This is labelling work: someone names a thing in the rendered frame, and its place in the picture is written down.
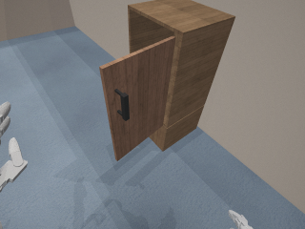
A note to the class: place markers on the handle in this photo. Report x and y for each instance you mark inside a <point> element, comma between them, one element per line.
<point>125,108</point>

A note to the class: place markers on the cupboard door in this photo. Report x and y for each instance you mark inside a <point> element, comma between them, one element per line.
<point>144,76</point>

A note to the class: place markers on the right robot hand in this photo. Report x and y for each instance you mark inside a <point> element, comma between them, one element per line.
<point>239,220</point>

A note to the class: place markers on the left robot hand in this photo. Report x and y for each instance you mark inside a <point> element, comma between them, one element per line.
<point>16,165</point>

